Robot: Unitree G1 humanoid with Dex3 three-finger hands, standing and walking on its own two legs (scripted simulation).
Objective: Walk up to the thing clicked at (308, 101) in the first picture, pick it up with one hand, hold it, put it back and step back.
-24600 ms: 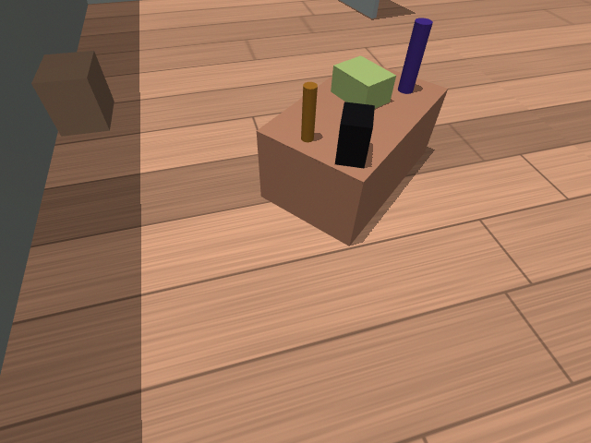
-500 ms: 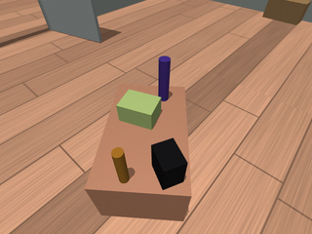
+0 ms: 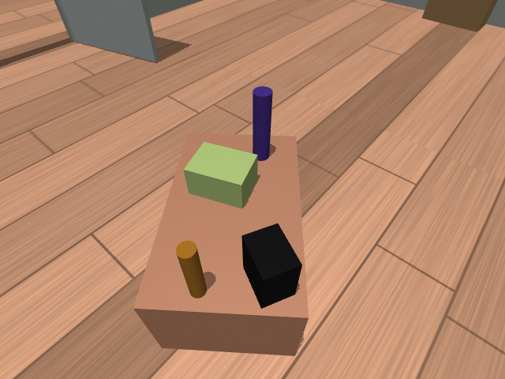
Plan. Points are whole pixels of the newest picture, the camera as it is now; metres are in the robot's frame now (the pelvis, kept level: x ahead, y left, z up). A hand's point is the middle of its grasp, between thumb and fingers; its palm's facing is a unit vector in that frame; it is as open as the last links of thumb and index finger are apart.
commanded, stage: home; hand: left
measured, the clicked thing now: (192, 271) +0.44 +0.18 -0.29
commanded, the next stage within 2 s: stand in 0.26 s
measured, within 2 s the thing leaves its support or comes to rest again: neither
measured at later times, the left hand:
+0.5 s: hand out of the picture +0.08 +0.25 -0.15, palm faces -0.01 -0.94 -0.35, open 16.7 cm
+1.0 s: hand out of the picture +0.09 +0.25 -0.15, palm faces -0.01 -0.94 -0.35, open 7.6 cm
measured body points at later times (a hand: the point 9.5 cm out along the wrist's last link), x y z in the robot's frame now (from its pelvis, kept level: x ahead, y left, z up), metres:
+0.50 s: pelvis +0.01 +0.00 +0.00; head +0.02 -0.01 +0.45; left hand +0.08 +0.30 -0.13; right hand +0.08 -0.30 -0.14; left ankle +0.01 +0.13 -0.75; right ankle +0.01 -0.13 -0.75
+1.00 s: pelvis +0.01 +0.00 +0.00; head +0.02 -0.01 +0.45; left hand +0.09 +0.30 -0.13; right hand +0.08 -0.30 -0.14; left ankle +0.01 +0.13 -0.75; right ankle +0.01 -0.13 -0.75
